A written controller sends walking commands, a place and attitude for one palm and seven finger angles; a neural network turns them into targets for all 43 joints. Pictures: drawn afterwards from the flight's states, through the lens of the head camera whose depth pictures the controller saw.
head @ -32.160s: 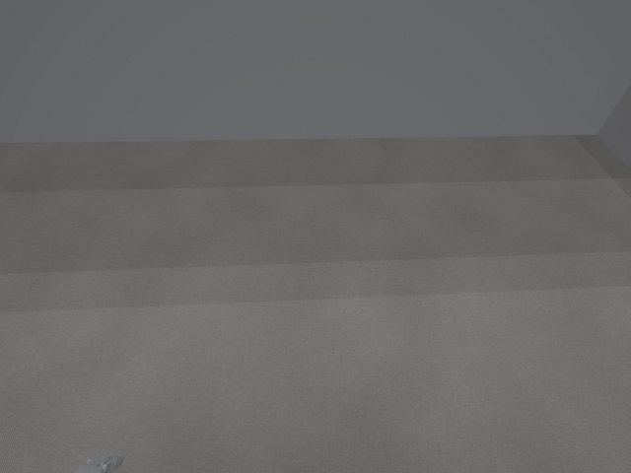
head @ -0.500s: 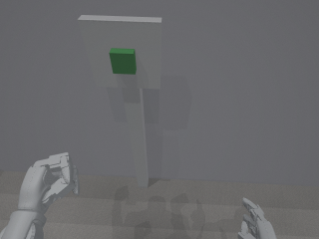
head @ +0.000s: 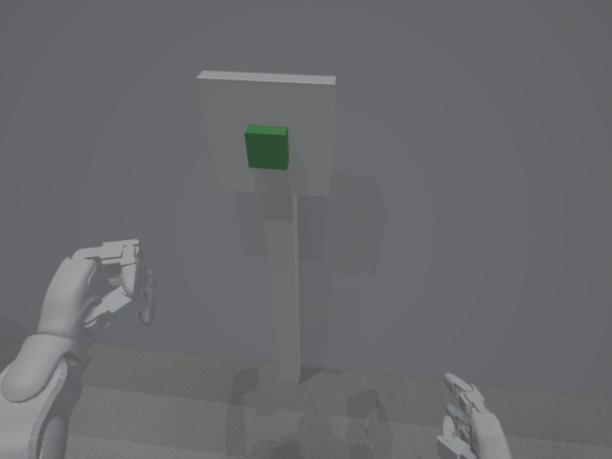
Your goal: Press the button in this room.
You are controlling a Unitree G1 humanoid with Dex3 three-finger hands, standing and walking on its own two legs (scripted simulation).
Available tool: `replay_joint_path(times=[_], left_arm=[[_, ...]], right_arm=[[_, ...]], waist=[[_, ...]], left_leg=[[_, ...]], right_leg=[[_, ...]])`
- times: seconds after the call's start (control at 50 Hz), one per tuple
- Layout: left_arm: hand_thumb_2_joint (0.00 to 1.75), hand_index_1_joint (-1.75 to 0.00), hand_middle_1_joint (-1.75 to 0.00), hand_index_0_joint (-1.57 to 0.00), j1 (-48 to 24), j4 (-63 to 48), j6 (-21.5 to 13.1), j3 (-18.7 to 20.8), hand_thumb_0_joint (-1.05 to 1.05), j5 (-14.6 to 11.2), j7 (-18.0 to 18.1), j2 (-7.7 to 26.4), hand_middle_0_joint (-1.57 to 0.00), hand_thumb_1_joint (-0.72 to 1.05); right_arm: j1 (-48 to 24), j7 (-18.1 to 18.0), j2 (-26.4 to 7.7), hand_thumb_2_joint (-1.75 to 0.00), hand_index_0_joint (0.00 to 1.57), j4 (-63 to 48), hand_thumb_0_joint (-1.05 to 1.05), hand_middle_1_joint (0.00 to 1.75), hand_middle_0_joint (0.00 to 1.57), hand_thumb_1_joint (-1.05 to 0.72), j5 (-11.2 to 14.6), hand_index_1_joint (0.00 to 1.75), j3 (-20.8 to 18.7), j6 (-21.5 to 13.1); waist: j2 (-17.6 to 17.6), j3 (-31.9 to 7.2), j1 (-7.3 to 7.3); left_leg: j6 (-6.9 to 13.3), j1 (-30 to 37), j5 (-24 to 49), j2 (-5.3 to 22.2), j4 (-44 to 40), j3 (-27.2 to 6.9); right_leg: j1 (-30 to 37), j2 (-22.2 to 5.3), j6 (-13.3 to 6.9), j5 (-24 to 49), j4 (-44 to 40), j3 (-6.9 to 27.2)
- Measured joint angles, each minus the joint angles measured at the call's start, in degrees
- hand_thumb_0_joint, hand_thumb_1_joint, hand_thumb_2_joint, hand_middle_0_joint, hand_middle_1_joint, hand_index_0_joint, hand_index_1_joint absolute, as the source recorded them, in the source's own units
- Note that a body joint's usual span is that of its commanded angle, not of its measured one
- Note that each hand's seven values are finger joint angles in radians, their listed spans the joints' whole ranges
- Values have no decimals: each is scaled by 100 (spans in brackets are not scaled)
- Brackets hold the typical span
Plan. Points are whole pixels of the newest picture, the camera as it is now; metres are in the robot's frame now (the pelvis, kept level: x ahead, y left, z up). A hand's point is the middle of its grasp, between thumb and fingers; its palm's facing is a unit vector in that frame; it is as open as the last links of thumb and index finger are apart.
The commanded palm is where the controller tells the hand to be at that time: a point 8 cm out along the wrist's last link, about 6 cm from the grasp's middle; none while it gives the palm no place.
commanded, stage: raise the hand and make a fist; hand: left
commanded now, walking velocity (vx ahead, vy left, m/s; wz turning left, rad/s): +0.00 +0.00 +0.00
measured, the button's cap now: (268, 146) +0.52 +0.13 +0.18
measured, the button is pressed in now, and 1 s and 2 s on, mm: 0 0 0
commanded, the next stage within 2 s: aim a knuckle at the button in 0.48 s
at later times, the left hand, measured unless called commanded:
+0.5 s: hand (157, 299) +0.22 +0.19 +0.17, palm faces +0.08 -0.99 -0.06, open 3.1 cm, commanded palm +0.19 +0.23 +0.18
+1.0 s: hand (206, 256) +0.29 +0.16 +0.17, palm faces +0.04 -1.00 -0.02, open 3.1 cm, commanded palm +0.26 +0.21 +0.16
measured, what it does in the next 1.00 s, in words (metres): stands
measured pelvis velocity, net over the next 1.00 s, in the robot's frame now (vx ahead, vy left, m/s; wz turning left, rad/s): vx -0.01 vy -0.03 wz -0.01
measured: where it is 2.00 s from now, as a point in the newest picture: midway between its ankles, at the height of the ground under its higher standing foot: outside the picture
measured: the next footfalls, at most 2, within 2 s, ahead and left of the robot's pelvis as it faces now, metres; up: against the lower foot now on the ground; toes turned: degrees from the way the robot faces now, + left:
none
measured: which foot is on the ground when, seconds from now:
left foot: down 0.00-1.00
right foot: down 0.00-1.00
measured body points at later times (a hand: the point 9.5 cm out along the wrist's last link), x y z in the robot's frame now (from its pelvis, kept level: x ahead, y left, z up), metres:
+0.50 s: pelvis -0.01 -0.03 +0.00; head -0.05 -0.05 +0.45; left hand +0.21 +0.24 +0.18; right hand +0.19 -0.24 -0.06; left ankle +0.00 +0.08 -0.73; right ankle +0.00 -0.11 -0.73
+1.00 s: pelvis -0.01 -0.03 +0.00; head -0.04 -0.04 +0.45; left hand +0.28 +0.21 +0.17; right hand +0.18 -0.24 -0.07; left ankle +0.00 +0.08 -0.73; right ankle +0.00 -0.11 -0.73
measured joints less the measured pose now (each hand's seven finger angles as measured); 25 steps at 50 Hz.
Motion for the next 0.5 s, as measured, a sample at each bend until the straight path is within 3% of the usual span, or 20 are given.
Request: replay_joint_path(times=[0.26,0.5], left_arm=[[90,-150,-150,-130,-250,7,656,191,1,-104,6,14,-130,90],[90,-150,-150,-130,-161,-54,437,90,2,-14,146,-61,-130,90]], right_arm=[[-113,-19,-101,-90,20,32,1,30,20,-90,69,30,-55,165],[-137,-55,-102,-90,20,69,1,30,20,-90,49,30,-95,129]], waist=[[54,35,-49],[72,102,-8]], left_leg=[[-105,261,186,85,-281,-12],[-201,307,195,175,-248,-75]], right_leg=[[226,87,-107,162,-230,-4],[304,179,-200,191,-257,-65]])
